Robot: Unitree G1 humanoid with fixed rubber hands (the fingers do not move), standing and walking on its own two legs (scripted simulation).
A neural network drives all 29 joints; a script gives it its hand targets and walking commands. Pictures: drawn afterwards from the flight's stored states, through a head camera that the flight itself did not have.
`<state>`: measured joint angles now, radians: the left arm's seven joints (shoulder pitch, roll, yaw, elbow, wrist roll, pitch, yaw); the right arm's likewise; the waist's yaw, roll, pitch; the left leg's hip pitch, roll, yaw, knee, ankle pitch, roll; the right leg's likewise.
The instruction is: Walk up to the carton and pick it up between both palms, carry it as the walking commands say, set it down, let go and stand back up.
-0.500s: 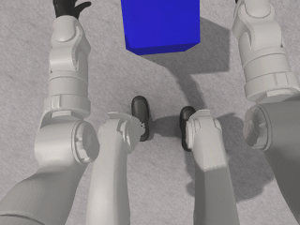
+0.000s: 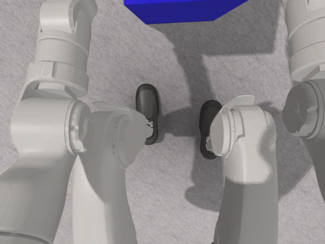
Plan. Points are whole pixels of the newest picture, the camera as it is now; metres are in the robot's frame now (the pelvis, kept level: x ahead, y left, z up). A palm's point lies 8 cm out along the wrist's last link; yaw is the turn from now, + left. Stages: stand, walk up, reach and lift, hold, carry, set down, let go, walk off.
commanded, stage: reach and lift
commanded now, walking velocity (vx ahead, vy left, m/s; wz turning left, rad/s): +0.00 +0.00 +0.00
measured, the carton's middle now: out of the picture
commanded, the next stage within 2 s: none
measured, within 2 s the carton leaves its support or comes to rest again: leaves its support in 1.76 s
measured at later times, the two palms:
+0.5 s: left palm out of the picture +0.57 +0.16 -0.21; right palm out of the picture +0.56 -0.18 -0.23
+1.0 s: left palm out of the picture +0.58 +0.11 -0.21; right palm out of the picture +0.56 -0.17 -0.23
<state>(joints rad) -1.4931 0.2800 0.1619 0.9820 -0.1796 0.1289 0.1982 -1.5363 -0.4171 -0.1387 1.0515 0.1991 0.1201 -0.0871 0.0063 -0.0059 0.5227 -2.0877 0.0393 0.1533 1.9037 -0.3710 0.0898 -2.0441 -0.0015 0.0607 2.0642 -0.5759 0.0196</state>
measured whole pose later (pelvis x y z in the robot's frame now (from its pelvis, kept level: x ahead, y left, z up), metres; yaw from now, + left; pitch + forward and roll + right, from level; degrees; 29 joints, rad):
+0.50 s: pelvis +0.00 +0.00 -0.04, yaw +1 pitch +33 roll +2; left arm -1.59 0.32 0.06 1.11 -0.27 0.07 0.19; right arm -1.53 -0.41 -0.12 1.10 0.20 0.05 -0.09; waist 0.01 0.01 0.52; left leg -2.22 0.03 0.15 2.01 -0.37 0.09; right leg -2.16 -0.02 0.06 2.18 -0.60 0.02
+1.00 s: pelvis +0.01 +0.00 -0.04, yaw +1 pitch +33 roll +3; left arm -1.63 0.26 0.03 1.12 -0.29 0.05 0.22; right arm -1.55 -0.39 -0.04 1.10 0.24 0.05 -0.12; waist 0.00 0.01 0.52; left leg -2.22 0.03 0.15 2.01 -0.37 0.09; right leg -2.16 -0.01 0.06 2.18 -0.60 0.02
